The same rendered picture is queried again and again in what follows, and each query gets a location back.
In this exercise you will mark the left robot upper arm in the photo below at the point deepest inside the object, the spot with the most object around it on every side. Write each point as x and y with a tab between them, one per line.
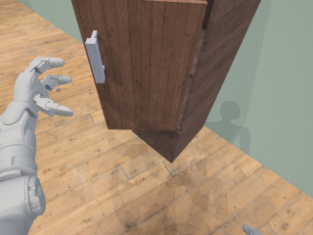
21	201

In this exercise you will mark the cupboard door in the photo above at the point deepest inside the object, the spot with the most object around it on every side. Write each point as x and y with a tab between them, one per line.
147	48

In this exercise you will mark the right robot hand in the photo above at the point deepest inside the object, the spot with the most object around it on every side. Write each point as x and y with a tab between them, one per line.
248	230

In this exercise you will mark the left robot hand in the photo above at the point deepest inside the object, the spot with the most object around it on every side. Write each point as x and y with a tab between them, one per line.
28	85

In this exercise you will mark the handle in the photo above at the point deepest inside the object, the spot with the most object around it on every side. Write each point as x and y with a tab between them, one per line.
94	55

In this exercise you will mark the left robot forearm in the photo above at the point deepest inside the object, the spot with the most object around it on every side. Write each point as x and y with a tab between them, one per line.
18	141

